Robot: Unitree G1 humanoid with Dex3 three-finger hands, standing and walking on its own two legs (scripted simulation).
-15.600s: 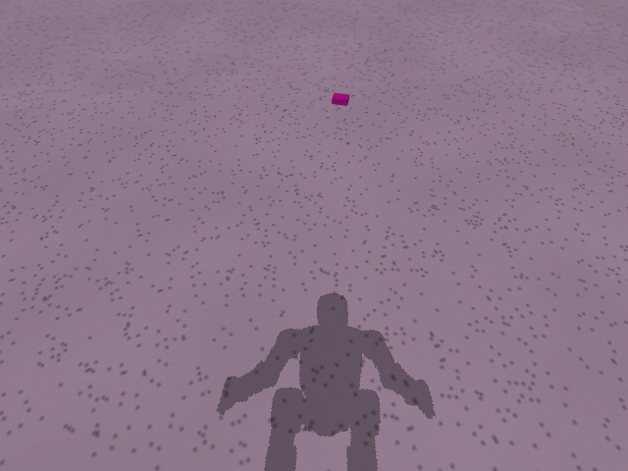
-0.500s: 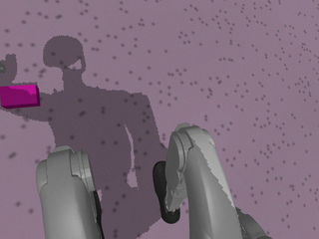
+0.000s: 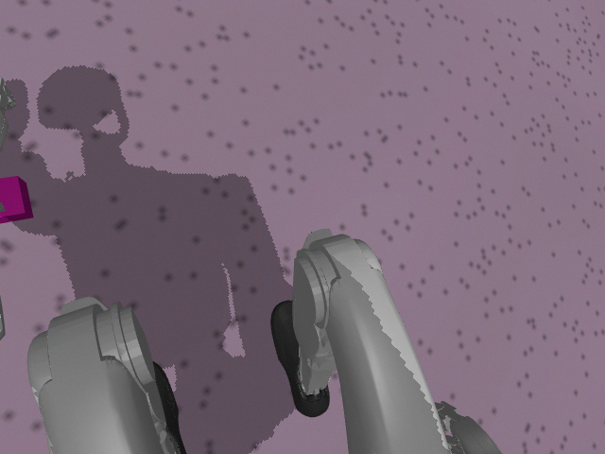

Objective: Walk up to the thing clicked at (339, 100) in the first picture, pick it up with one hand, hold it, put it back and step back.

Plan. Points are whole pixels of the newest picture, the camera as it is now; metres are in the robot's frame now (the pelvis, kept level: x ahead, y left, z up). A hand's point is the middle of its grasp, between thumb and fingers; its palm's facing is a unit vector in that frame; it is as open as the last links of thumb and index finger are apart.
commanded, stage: approach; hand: left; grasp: from above
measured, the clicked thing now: out of the picture +0.48 +0.31 -0.30
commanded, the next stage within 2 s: rest palm in 0.22 s
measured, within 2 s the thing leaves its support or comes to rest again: neither
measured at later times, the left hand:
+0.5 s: hand out of the picture +0.47 +0.31 -0.20, palm faces -0.46 -0.10 -0.88, open 14.0 cm
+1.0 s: hand out of the picture +0.48 +0.31 -0.26, palm faces -0.49 -0.10 -0.87, open 14.2 cm
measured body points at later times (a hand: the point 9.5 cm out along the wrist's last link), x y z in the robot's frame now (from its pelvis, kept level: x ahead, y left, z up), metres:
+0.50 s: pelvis +0.00 +0.01 -0.01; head +0.25 +0.12 +0.35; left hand +0.48 +0.32 -0.15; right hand +0.07 -0.28 -0.07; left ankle +0.07 +0.12 -0.28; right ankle +0.11 -0.13 -0.28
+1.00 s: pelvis +0.00 +0.00 -0.02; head +0.29 +0.10 +0.31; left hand +0.50 +0.31 -0.21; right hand +0.01 -0.26 -0.08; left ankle +0.07 +0.12 -0.28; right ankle +0.11 -0.13 -0.28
